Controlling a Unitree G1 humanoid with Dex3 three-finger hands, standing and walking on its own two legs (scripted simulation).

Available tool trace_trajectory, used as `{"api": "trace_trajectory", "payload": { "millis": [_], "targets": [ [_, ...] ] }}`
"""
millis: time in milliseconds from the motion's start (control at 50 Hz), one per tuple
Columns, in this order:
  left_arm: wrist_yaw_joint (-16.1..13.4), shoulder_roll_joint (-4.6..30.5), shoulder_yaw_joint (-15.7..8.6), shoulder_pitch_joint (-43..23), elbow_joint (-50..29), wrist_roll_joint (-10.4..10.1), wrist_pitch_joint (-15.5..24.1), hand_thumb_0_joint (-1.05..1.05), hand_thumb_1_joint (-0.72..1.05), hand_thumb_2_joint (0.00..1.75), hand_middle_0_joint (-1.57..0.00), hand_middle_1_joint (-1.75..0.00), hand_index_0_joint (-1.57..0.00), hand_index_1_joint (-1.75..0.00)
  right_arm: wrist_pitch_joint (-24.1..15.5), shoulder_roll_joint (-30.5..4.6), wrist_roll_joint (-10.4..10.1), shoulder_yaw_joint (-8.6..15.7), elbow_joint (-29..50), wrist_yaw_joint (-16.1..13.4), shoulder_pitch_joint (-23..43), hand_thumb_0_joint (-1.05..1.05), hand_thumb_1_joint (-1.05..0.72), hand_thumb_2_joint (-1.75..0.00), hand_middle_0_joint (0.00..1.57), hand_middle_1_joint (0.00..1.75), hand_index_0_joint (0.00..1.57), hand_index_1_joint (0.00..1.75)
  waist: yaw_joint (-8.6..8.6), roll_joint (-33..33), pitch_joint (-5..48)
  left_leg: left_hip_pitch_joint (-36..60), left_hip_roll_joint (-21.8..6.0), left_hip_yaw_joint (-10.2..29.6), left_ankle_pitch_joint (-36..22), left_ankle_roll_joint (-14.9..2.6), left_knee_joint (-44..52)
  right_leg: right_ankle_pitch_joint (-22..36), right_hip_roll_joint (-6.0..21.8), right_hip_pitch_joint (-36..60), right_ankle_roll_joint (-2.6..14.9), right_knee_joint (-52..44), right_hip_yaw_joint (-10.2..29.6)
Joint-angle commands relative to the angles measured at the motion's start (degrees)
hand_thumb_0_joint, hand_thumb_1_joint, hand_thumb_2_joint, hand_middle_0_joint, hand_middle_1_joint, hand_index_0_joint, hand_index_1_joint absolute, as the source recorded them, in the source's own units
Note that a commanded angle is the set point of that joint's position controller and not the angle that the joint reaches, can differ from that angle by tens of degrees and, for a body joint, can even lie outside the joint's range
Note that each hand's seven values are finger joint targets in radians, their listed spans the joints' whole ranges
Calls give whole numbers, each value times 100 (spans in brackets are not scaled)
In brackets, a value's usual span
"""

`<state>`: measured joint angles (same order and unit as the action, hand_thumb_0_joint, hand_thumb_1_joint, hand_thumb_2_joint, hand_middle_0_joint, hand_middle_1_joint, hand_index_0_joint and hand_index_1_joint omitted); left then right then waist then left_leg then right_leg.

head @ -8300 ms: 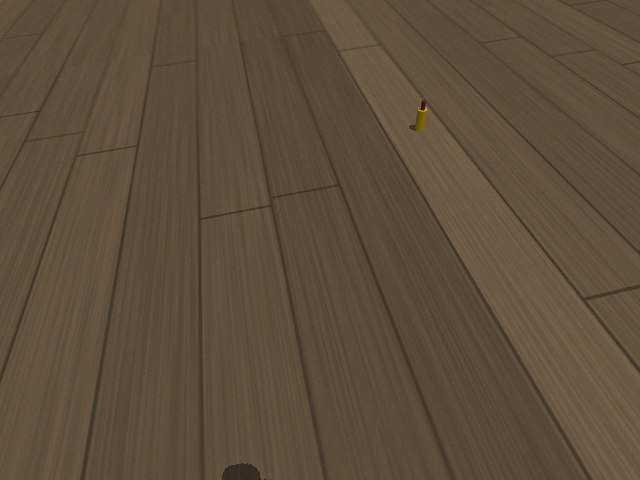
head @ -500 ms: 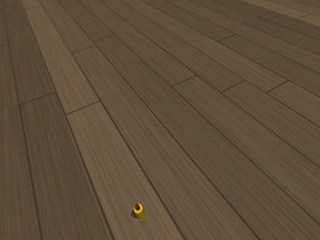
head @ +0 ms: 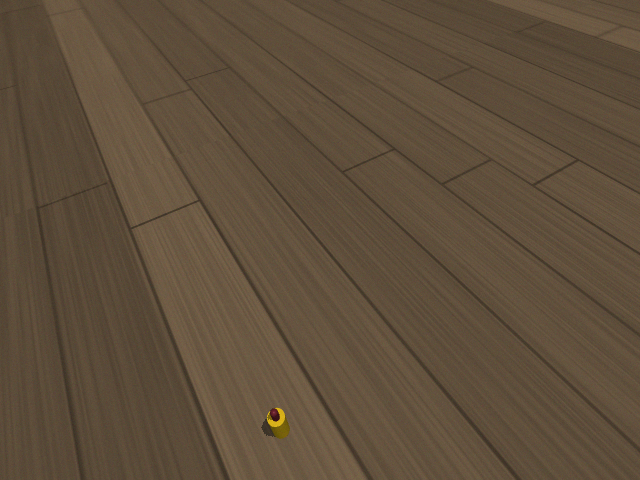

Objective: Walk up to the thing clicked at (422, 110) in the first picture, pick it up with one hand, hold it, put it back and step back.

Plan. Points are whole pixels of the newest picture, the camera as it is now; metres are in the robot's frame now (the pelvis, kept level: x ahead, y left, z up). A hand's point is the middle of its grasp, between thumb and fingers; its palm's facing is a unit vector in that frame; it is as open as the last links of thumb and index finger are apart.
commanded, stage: stand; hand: left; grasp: from the side
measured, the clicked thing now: (277, 421) +0.39 +0.20 -0.70
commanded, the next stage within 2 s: go down in 0.16 s
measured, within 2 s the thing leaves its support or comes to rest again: neither
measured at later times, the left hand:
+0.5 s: hand out of the picture +0.16 +0.25 -0.17, palm faces +0.04 -0.95 -0.31, open 10.9 cm
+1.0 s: hand out of the picture +0.13 +0.28 -0.21, palm faces +0.07 -0.95 -0.31, open 17.1 cm
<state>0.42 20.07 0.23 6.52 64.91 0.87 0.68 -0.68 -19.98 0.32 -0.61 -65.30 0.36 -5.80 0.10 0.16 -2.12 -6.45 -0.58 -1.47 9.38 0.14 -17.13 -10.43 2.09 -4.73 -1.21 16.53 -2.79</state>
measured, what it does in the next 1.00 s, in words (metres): lowers itself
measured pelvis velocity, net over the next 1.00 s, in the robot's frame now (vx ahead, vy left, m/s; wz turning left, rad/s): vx -0.02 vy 0.00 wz -0.01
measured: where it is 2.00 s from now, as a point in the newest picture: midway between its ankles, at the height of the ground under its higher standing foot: outside the picture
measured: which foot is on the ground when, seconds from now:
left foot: down 0.00-1.00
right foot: down 0.00-1.00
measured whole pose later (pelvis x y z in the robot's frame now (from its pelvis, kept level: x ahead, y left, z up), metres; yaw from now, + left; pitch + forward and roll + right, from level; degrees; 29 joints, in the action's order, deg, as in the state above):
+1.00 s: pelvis -0.02 +0.00 -0.09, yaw -1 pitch +16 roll -2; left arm 6.5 20.2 -15.1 13.0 30.1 1.4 -7.9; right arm -7.0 -13.6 -1.1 0.8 -32.6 -3.4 -11.2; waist -1.3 -0.1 5.9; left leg -50.5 -2.4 0.2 28.2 -0.1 -62.6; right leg -28.5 1.6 -47.6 -0.9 60.2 -3.0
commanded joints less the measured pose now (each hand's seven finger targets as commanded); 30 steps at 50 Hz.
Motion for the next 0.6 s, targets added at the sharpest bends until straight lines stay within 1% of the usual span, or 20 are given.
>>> {"api": "trace_trajectory", "payload": {
  "millis": [0,80,160,220,240,260,280,300,320,340,360,380,400,420,440,460,480,520,560,580],
  "targets": [
    [-96,1184,-229,-172,-311,-21,109,0,90,90,-20,-30,-20,-30,-119,-1251,17,245,319,-85,242,0,-90,-90,20,30,20,30,3,-18,403,85,-759,592,-957,-122,181,810,695,79,189,-256,537],
    [-100,1201,-234,-165,-313,-17,120,0,90,90,-20,-30,-20,-30,-126,-1270,14,257,318,-88,245,0,-90,-90,20,30,20,30,-1,5,500,209,-770,581,-1157,-126,121,1032,705,144,192,-237,535],
    [-102,1220,-243,-204,-310,-30,101,0,90,90,-20,-30,-20,-30,-125,-1237,22,244,309,-88,210,0,-90,-90,20,30,20,30,-18,6,426,128,-755,587,-1061,-98,192,845,685,131,194,-228,518],
    [-104,1190,-237,-153,-316,-17,97,0,90,90,-20,-30,-20,-30,-130,-1269,13,249,321,-93,251,0,-90,-90,20,30,20,30,16,38,433,170,-775,599,-1163,-119,175,935,695,149,194,-204,513],
    [-108,1213,-247,-195,-330,-4,99,0,82,82,-28,-22,-25,-22,-132,-1240,23,252,334,-95,228,0,-93,-90,21,29,20,29,0,-50,508,184,-792,583,-1272,-132,149,1044,705,200,201,-166,494],
    [-194,281,-274,-2205,-2340,-338,617,0,74,74,-20,-14,-17,-14,-381,-301,-376,38,1942,-211,-33,0,-99,-92,20,30,20,30,-728,88,-178,-469,23,-96,-229,-74,-200,623,-194,-1344,180,246,99],
    [-231,503,-367,-2746,-1834,-326,546,0,66,66,-12,-6,-9,-6,-351,-472,-376,78,1613,-264,-333,0,-100,-93,20,30,20,30,-563,46,101,-452,50,-74,-73,-84,-283,468,-164,-1113,178,310,49],
    [-250,813,-615,-1867,-795,-247,315,0,58,58,-4,-3,-1,-2,-284,-610,-350,132,1563,-286,-480,0,-102,-93,20,30,20,30,-492,-227,-18,-731,89,-73,155,-110,-433,141,-203,-1216,208,365,-17],
    [-187,1039,-821,-1418,-533,-193,220,0,50,50,-1,-7,-2,-6,-240,-650,-358,215,1744,-280,-542,0,-101,-93,20,30,20,30,-259,-399,19,-910,36,-79,46,-98,-597,99,-242,-1209,205,503,-79],
    [-141,1220,-885,-1670,-724,-96,213,0,42,42,-1,-7,-2,-6,-242,-648,-307,279,1892,-307,-603,0,-101,-93,20,30,20,30,-221,-338,405,-959,51,-69,-38,-100,-781,137,-227,-1239,219,666,-38],
    [-103,1528,-1106,-1824,-965,-25,258,0,34,34,-2,-6,-2,-5,-259,-646,-291,363,1999,-341,-749,0,-99,-92,20,30,20,30,-155,-129,898,-867,56,-57,-180,-89,-928,328,-201,-1194,222,851,26],
    [-23,1551,-1264,-1468,-795,76,218,0,26,26,-1,-8,-2,-6,-276,-618,-236,440,2142,-319,-792,0,-97,-92,20,30,20,30,-113,13,1277,-969,92,-51,-389,-76,-1149,532,-168,-1162,234,1085,50],
    [52,1349,-1275,-877,-415,190,127,0,20,22,-1,-9,-3,-8,-272,-595,-174,486,2155,-288,-960,0,-97,-92,20,30,20,30,-107,-117,1386,-1174,98,-14,-584,-70,-1401,718,-181,-1267,233,1315,53],
    [105,1393,-1436,-597,-549,259,96,0,16,21,-2,-9,-3,-7,-283,-592,-135,533,2278,-248,-981,0,-95,-91,20,30,20,30,82,-9,1623,-1326,120,-21,-695,-57,-1598,776,-178,-1220,247,1521,65],
    [129,1407,-1549,-411,-731,291,50,0,10,22,-2,-13,-4,-11,-291,-560,-140,554,2435,-235,-962,0,-96,-91,20,30,20,30,154,278,1812,-1273,131,-20,-834,-11,-1660,826,-189,-1190,278,1628,66],
    [131,1416,-1634,-309,-866,298,1,0,4,15,-3,-7,-4,-6,-302,-522,-139,563,2565,-226,-930,0,-95,-91,20,30,20,30,218,360,1793,-1396,125,-11,-805,12,-1694,739,-203,-1271,289,1674,66],
    [151,1290,-1537,-492,-927,306,-55,0,2,16,-3,-8,-4,-7,-298,-475,-147,530,2719,-220,-819,0,-95,-91,20,30,20,30,143,384,1704,-1531,119,2,-660,16,-1753,577,-217,-1422,301,1744,49],
    [186,1154,-1527,-588,-1014,304,-185,0,-7,14,-4,-10,-5,-9,-308,-430,-163,520,2892,-195,-700,0,-94,-91,20,30,20,30,73,228,1463,-1981,102,30,-393,-7,-2006,318,-227,-1815,292,1923,47],
    [248,1346,-1729,-580,-1328,265,-184,0,-21,14,-5,-12,-5,-11,-353,-447,-162,547,3110,-159,-646,0,-94,-91,20,30,20,30,82,181,1505,-2356,48,71,-108,-17,-2339,-36,-244,-2197,297,2266,16],
    [296,1259,-1738,-406,-1399,228,-173,0,-26,9,-5,-9,-6,-8,-387,-431,-161,561,3183,-148,-638,0,-93,-91,20,30,20,30,69,200,1508,-2505,32,87,20,-23,-2491,-173,-253,-2414,296,2443,15]
  ]
}}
